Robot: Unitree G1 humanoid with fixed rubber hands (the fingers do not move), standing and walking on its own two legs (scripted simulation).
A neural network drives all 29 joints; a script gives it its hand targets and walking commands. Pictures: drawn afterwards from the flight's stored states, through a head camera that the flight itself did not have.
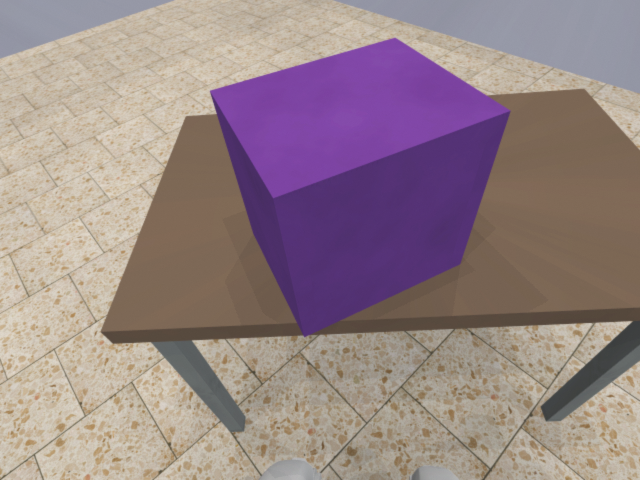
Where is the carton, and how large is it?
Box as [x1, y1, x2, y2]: [210, 38, 510, 336]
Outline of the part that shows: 396,38 392,38 210,90 253,233 304,336 460,263 510,111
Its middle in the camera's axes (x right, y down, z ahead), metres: +0.04 -0.07 +0.57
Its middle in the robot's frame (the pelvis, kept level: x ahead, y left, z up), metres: +0.49 -0.02 +0.09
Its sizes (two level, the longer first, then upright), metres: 0.279 0.231 0.278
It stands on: a table, 0.67 m high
